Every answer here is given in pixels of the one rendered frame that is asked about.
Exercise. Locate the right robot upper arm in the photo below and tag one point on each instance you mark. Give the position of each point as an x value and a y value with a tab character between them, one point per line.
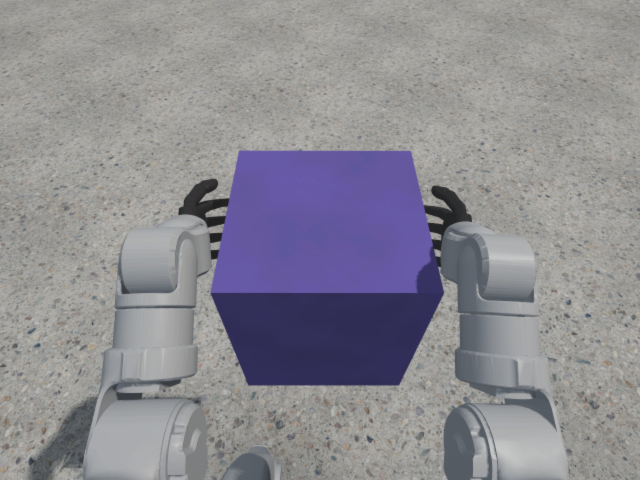
485	441

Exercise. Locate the robot left thigh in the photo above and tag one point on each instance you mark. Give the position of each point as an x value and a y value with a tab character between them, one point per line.
254	466

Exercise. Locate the robot left shin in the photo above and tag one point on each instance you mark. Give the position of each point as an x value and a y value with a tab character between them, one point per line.
260	449

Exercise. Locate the left robot upper arm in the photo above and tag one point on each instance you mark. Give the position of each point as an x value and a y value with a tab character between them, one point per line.
149	439

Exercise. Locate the robot right hand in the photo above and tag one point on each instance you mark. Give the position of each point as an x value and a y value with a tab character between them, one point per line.
459	214

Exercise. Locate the robot left forearm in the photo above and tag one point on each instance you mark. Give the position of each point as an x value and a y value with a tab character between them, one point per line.
153	330

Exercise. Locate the robot right forearm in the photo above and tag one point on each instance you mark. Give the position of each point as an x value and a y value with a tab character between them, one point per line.
499	354

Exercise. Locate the carton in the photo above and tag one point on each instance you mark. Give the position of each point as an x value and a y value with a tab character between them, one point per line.
326	272

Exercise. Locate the robot left hand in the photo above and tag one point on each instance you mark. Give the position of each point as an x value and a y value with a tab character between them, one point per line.
193	207

